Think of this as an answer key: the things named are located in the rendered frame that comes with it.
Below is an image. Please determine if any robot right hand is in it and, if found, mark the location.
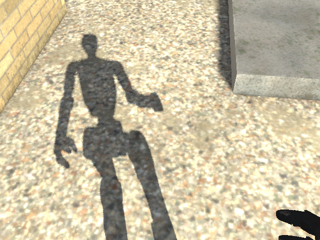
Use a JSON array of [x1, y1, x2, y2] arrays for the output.
[[276, 209, 320, 240]]

